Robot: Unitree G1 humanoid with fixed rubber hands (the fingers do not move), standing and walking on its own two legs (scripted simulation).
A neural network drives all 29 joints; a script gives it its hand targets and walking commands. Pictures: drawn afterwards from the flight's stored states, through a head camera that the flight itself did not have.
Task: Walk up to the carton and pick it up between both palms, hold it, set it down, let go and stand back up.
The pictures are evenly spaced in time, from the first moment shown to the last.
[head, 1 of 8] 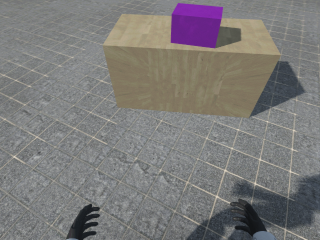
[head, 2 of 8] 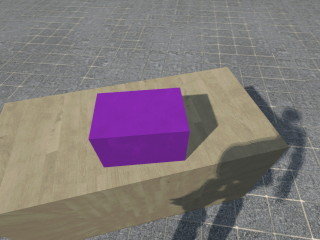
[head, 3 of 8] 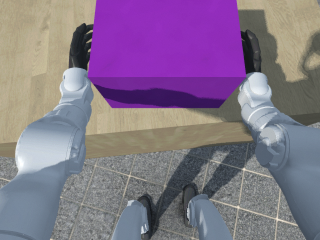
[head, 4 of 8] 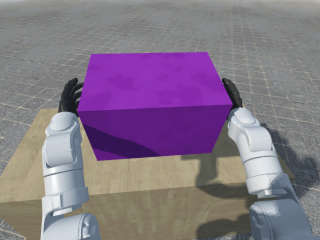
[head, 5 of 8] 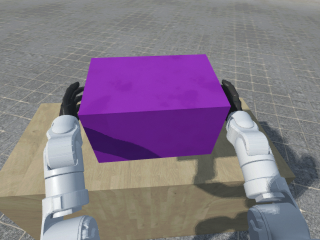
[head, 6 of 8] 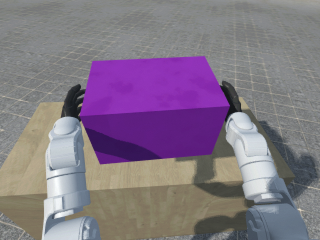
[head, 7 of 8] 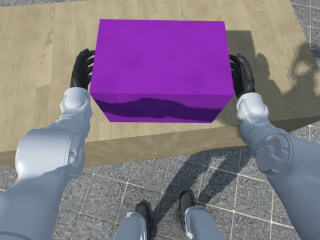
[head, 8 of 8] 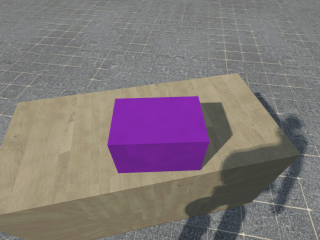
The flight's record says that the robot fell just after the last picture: no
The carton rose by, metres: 0.28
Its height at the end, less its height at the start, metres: +0.00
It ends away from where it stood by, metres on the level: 0.02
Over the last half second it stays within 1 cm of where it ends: yes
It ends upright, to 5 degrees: yes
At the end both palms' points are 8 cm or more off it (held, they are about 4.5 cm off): yes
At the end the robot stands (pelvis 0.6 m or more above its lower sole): yes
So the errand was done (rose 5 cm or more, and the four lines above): yes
